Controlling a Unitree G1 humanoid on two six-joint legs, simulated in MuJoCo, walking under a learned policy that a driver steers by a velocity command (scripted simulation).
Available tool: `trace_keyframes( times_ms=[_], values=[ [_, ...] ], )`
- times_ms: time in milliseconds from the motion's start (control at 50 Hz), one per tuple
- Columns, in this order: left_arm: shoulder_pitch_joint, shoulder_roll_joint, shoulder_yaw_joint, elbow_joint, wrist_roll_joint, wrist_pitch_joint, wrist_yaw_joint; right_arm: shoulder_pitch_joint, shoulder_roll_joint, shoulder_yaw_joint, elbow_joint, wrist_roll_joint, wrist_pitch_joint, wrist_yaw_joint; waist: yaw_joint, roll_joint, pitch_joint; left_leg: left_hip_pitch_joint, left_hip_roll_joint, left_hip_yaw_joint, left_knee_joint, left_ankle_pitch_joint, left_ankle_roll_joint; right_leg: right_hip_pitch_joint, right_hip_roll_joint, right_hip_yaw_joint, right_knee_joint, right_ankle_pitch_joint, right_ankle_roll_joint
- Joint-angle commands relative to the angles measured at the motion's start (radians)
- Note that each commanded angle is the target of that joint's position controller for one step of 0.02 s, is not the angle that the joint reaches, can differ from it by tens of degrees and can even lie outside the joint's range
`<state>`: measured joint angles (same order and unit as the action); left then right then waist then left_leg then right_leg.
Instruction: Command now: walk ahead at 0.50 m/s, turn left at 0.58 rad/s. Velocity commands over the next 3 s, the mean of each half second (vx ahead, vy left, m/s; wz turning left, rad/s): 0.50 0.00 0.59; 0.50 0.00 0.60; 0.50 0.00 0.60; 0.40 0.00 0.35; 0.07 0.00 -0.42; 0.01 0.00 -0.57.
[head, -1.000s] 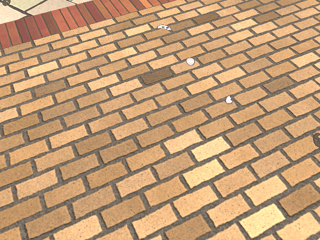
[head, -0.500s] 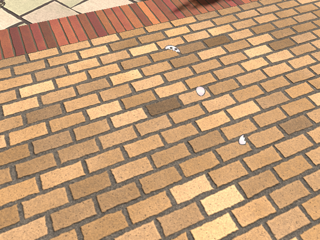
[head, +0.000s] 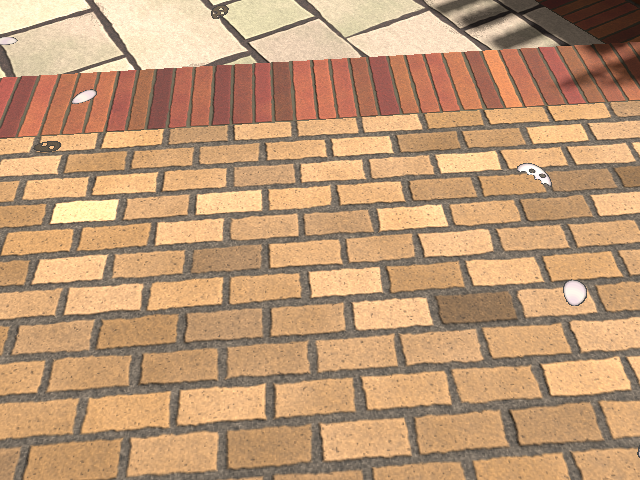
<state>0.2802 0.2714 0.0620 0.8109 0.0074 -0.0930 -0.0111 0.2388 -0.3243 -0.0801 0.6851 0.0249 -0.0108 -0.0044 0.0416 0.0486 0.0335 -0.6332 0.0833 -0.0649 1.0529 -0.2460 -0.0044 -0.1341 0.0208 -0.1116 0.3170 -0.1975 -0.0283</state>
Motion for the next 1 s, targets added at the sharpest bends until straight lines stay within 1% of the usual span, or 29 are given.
trace_keyframes(
  times_ms=[20,120,180,220,240,260,280,300,320,340,360,380,400,460,520,580,620,680,720,740,760,780,800,820,840,860,880,920,1000],
  values=[
    [-0.065,0.154,0.038,-0.06,-0.003,-0.017,0.006,-0.024,-0.016,0.002,-0.082,-0.002,-0.012,0.013,-0.016,-0.118,-0.002,-0.08,0.042,-0.024,-0.12,0.137,-0.004,0.064,-0.281,0.143,-0.176,0.246,-0.157],
    [-0.015,0.194,0.049,-0.029,-0.017,0.003,0.013,-0.178,-0.002,0.013,-0.131,0.0,-0.021,0.046,0.035,-0.102,0.041,-0.02,0.017,0.057,-0.349,0.257,0.022,0.113,-0.282,0.01,-0.174,0.275,-0.124],
    [0.004,0.225,0.06,-0.013,-0.035,0.021,0.014,-0.214,-0.024,0.005,-0.162,-0.001,-0.016,0.058,0.022,-0.11,0.049,0.01,-0.011,0.095,-0.412,0.164,0.063,0.194,-0.309,-0.032,-0.112,0.42,-0.1],
    [-0.002,0.257,0.07,-0.015,-0.045,0.034,0.02,-0.148,-0.066,-0.018,-0.158,-0.008,-0.009,0.058,-0.036,-0.141,-0.015,0.147,-0.079,0.153,-0.425,0.061,0.105,0.222,-0.305,-0.072,0.049,0.748,-0.079],
    [-0.016,0.259,0.069,-0.018,-0.05,0.042,0.023,-0.021,-0.103,-0.041,-0.126,-0.008,-0.005,0.054,-0.113,-0.129,-0.083,0.321,-0.125,0.177,-0.473,0.081,0.137,0.184,-0.281,-0.104,0.226,0.837,-0.058],
    [-0.004,0.228,0.056,-0.024,-0.039,0.043,0.028,0.16,-0.167,-0.077,-0.073,-0.003,0.003,0.039,-0.197,-0.086,-0.175,0.611,-0.138,0.13,-0.506,0.115,0.177,0.019,-0.242,-0.117,0.477,0.723,-0.02],
    [0.077,0.097,0.012,-0.073,0.017,0.03,0.019,0.2,-0.286,-0.099,-0.063,0.009,0.005,0.02,-0.124,0.193,-0.25,0.968,0.126,-0.325,-0.523,0.078,0.316,-0.416,-0.111,-0.105,0.853,-0.11,0.043],
    [0.042,0.098,-0.003,-0.102,0.002,-0.007,0.008,0.201,-0.27,-0.082,-0.107,0.006,-0.015,0.028,-0.132,0.178,-0.43,1.077,0.258,-0.779,-0.715,-0.168,0.443,-0.605,0.011,0.137,1.046,-0.43,0.052],
    [-0.088,0.188,0.021,-0.128,-0.043,-0.029,-0.001,0.181,-0.191,-0.057,-0.094,-0.004,-0.033,0.037,-0.173,0.057,-0.31,1.002,0.232,-0.665,-0.77,-0.147,0.372,-0.702,-0.046,0.197,1.062,-0.334,0.032],
    [-0.119,0.179,0.016,-0.143,-0.049,-0.042,-0.001,0.136,-0.167,-0.048,-0.088,-0.007,-0.044,0.037,-0.14,0.034,-0.196,0.863,0.195,-0.537,-0.773,-0.071,0.337,-0.698,-0.083,0.186,0.988,-0.239,0.016],
    [-0.11,0.171,0.017,-0.126,-0.025,-0.044,0.008,0.066,-0.138,-0.037,-0.094,-0.007,-0.047,0.035,-0.092,-0.027,-0.133,0.722,0.152,-0.432,-0.772,0.037,0.306,-0.635,-0.121,0.188,0.906,-0.173,0.023],
    [-0.091,0.178,0.023,-0.117,-0.007,-0.038,0.011,0.015,-0.112,-0.028,-0.106,-0.014,-0.048,0.031,-0.053,-0.01,-0.101,0.615,0.116,-0.36,-0.788,0.133,0.292,-0.561,-0.144,0.194,0.84,-0.127,0.031],
    [-0.077,0.178,0.025,-0.115,-0.003,-0.026,0.009,-0.01,-0.104,-0.024,-0.117,-0.023,-0.048,0.027,-0.03,0.013,-0.092,0.547,0.096,-0.332,-0.81,0.182,0.289,-0.507,-0.15,0.194,0.815,-0.099,0.041],
    [-0.09,0.139,0.019,-0.117,0.009,-0.001,0.01,0.003,-0.117,-0.027,-0.099,-0.018,-0.055,0.011,-0.021,0.001,-0.071,0.444,0.064,-0.253,-0.837,0.298,0.299,-0.476,-0.131,0.168,0.705,-0.023,0.085],
    [-0.208,0.106,0.007,-0.151,0.008,0.003,0.01,0.052,-0.131,-0.031,-0.07,-0.013,-0.051,-0.006,-0.06,0.01,-0.032,0.415,0.026,-0.209,-0.836,0.261,0.266,-0.487,-0.1,0.17,0.494,0.154,0.109],
    [-0.313,0.09,-0.002,-0.177,-0.002,-0.006,-0.002,0.094,-0.139,-0.033,-0.044,-0.007,-0.044,-0.014,-0.101,0.027,-0.011,0.392,0.006,-0.207,-0.823,0.174,0.23,-0.418,-0.055,0.168,0.304,0.282,0.106],
    [-0.356,0.1,0.0,-0.194,-0.011,-0.015,-0.012,0.125,-0.142,-0.035,-0.024,-0.001,-0.041,-0.016,-0.117,0.03,-0.003,0.411,0.024,-0.247,-0.797,0.142,0.224,-0.392,-0.04,0.18,0.247,0.301,0.096],
    [-0.355,0.13,0.012,-0.202,-0.014,-0.026,-0.023,0.14,-0.129,-0.033,-0.007,0.002,-0.031,-0.021,-0.105,0.048,-0.008,0.494,0.054,-0.329,-0.71,0.134,0.209,-0.365,-0.03,0.206,0.182,0.225,0.067],
    [-0.289,0.149,0.024,-0.189,-0.016,-0.033,-0.021,0.127,-0.128,-0.035,-0.006,0.0,-0.023,-0.022,-0.069,0.082,-0.021,0.515,0.058,-0.367,-0.647,0.189,0.192,-0.28,-0.022,0.191,0.162,0.132,0.036],
    [-0.2,0.165,0.037,-0.166,-0.011,-0.037,-0.014,0.114,-0.105,-0.027,-0.01,-0.002,-0.021,-0.021,-0.022,0.078,-0.062,0.499,0.019,-0.351,-0.568,0.241,0.168,-0.149,-0.019,0.171,0.12,0.14,0.01],
    [-0.071,0.204,0.051,-0.151,0.005,-0.042,-0.007,0.109,-0.053,-0.007,-0.024,-0.011,-0.023,-0.015,0.038,0.027,-0.184,0.417,-0.036,-0.294,-0.353,0.205,0.133,0.089,-0.127,0.257,0.146,0.127,-0.046],
    [0.064,0.288,0.074,-0.129,0.022,-0.033,-0.001,0.224,0.004,0.011,-0.042,0.008,-0.029,-0.016,0.028,-0.221,-0.353,0.087,-0.177,-0.147,-0.004,-0.088,0.048,0.476,-0.358,0.635,0.109,-0.055,-0.195],
    [0.086,0.242,0.065,-0.114,-0.004,-0.023,-0.012,0.251,-0.046,0.011,-0.048,0.014,-0.035,-0.018,0.02,-0.351,-0.362,-0.099,-0.151,-0.131,0.178,-0.355,0.03,0.519,-0.449,0.917,0.002,-0.3,-0.232],
    [0.037,0.167,0.044,-0.127,-0.014,-0.017,-0.008,0.171,-0.126,-0.012,-0.04,0.017,-0.031,-0.017,0.037,-0.229,-0.215,-0.16,-0.095,-0.138,0.252,-0.273,0.021,0.395,-0.417,0.809,-0.029,-0.392,-0.192],
    [-0.015,0.141,0.035,-0.134,-0.008,-0.008,-0.003,0.095,-0.14,-0.016,-0.052,0.007,-0.025,-0.018,0.032,-0.154,-0.12,-0.148,-0.06,-0.093,0.252,-0.199,0.017,0.265,-0.379,0.662,-0.04,-0.3,-0.158],
    [-0.055,0.12,0.027,-0.128,-0.002,-0.003,-0.001,0.052,-0.128,-0.018,-0.063,-0.004,-0.024,-0.015,0.014,-0.125,-0.048,-0.122,-0.031,-0.08,0.206,-0.143,0.015,0.146,-0.336,0.549,-0.066,-0.18,-0.148],
    [-0.075,0.102,0.02,-0.121,0.004,-0.005,0.002,0.047,-0.109,-0.021,-0.065,-0.005,-0.02,-0.011,-0.01,-0.146,-0.022,-0.081,-0.001,-0.079,0.165,-0.105,0.018,0.074,-0.303,0.464,-0.09,-0.096,-0.135],
    [-0.086,0.096,0.021,-0.107,0.001,-0.013,0.003,0.061,-0.062,-0.014,-0.063,0.005,-0.009,-0.004,-0.027,-0.172,-0.01,-0.032,0.021,-0.052,0.123,-0.072,0.016,0.009,-0.271,0.345,-0.135,0.001,-0.136],
    [-0.062,0.144,0.038,-0.073,-0.003,-0.022,0.005,-0.005,-0.03,-0.003,-0.094,-0.003,-0.005,0.002,-0.021,-0.127,0.0,-0.093,0.039,-0.043,-0.014,0.057,-0.002,0.04,-0.287,0.207,-0.174,0.176,-0.166]
  ],
)
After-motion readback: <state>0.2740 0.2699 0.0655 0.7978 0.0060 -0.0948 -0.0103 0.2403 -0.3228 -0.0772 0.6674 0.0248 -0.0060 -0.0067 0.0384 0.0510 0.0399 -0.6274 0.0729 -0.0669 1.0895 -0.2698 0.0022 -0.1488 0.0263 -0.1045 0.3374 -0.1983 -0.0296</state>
